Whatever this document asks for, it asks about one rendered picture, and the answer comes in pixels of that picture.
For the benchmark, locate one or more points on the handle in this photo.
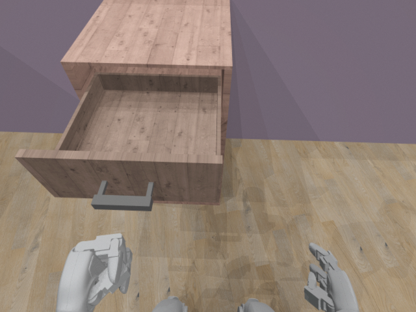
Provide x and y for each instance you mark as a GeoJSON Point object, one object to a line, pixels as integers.
{"type": "Point", "coordinates": [125, 203]}

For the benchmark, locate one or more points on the robot left thigh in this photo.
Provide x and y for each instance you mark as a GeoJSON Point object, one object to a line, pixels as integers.
{"type": "Point", "coordinates": [170, 305]}

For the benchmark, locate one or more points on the right robot hand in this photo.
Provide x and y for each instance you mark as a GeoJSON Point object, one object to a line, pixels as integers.
{"type": "Point", "coordinates": [335, 292]}

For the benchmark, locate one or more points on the cabinet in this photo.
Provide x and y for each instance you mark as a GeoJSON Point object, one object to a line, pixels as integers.
{"type": "Point", "coordinates": [182, 37]}

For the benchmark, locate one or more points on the left robot hand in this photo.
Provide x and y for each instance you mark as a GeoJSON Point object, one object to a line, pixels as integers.
{"type": "Point", "coordinates": [105, 259]}

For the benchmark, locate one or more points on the drawer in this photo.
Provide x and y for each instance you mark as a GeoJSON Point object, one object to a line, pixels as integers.
{"type": "Point", "coordinates": [130, 129]}

